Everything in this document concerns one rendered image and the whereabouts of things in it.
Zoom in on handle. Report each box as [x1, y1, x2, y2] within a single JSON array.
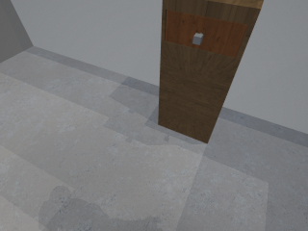
[[192, 33, 204, 45]]

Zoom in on cabinet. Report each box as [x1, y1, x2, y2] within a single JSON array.
[[158, 0, 264, 143]]

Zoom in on drawer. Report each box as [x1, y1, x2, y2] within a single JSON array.
[[165, 10, 248, 58]]

